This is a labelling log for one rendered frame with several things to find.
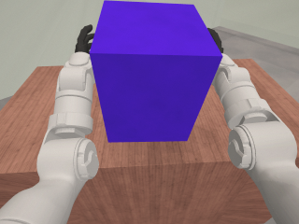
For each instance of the carton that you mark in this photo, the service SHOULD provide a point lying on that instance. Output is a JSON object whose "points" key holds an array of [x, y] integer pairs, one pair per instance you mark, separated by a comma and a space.
{"points": [[153, 65]]}

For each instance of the left robot upper arm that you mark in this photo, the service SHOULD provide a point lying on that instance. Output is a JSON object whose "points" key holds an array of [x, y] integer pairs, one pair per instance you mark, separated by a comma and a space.
{"points": [[64, 166]]}

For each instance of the robot left hand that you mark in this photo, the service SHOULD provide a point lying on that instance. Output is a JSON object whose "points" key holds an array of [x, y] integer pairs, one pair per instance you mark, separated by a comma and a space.
{"points": [[83, 39]]}

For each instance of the right robot upper arm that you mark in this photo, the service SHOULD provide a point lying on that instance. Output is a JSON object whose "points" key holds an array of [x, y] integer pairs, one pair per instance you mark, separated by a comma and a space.
{"points": [[267, 152]]}

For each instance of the pedestal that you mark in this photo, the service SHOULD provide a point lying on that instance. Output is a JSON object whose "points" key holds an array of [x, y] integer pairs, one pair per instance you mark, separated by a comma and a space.
{"points": [[163, 182]]}

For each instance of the robot right hand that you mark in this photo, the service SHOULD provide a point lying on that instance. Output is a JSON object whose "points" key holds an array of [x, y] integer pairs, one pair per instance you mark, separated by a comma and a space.
{"points": [[216, 38]]}

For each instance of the left robot forearm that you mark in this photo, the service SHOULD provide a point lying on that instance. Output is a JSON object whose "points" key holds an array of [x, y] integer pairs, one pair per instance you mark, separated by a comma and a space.
{"points": [[71, 116]]}

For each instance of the right robot forearm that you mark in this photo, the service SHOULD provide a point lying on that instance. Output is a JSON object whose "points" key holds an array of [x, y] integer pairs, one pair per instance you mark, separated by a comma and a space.
{"points": [[240, 100]]}

